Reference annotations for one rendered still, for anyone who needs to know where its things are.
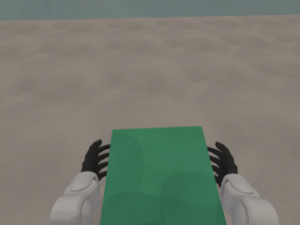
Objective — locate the right robot hand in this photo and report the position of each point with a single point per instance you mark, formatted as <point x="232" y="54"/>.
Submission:
<point x="225" y="162"/>

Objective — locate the robot left forearm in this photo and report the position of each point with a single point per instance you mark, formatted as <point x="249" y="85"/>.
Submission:
<point x="79" y="201"/>

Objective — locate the carton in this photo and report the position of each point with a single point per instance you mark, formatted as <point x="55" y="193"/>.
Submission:
<point x="160" y="176"/>

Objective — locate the robot right forearm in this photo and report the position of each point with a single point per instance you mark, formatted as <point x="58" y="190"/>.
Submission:
<point x="244" y="204"/>

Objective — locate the left robot hand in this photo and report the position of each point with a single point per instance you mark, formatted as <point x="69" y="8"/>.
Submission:
<point x="92" y="159"/>

